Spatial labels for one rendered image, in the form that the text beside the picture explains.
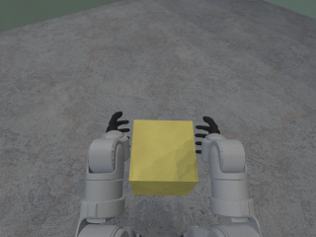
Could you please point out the carton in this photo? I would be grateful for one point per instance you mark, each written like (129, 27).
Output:
(163, 160)

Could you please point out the robot left upper arm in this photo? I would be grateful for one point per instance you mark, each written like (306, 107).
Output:
(102, 230)

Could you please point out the left robot forearm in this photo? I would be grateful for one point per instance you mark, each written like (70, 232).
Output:
(104, 174)

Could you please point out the right robot thigh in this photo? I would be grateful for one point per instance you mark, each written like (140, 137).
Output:
(196, 232)

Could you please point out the robot right upper arm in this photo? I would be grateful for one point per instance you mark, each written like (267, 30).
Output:
(233, 230)

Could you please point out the robot right hand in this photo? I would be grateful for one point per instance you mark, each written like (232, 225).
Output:
(212, 128)

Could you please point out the robot left hand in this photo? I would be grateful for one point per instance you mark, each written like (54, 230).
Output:
(113, 124)

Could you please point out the right robot forearm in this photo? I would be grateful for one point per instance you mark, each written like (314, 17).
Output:
(229, 180)

